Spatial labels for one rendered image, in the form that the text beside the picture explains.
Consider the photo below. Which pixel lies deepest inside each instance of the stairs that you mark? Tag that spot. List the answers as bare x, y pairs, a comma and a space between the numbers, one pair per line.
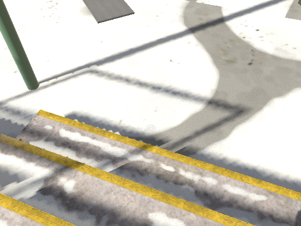
62, 172

